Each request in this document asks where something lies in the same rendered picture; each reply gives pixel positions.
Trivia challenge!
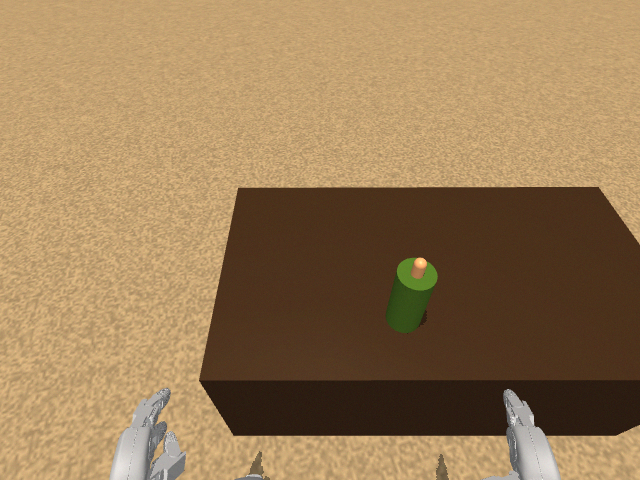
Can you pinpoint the left robot hand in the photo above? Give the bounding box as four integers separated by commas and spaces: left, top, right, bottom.
109, 388, 186, 480

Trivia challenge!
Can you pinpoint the right robot hand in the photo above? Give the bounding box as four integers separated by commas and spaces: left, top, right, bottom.
481, 389, 561, 480

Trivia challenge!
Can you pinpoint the bottle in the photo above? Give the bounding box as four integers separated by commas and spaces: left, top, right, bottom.
386, 257, 438, 333

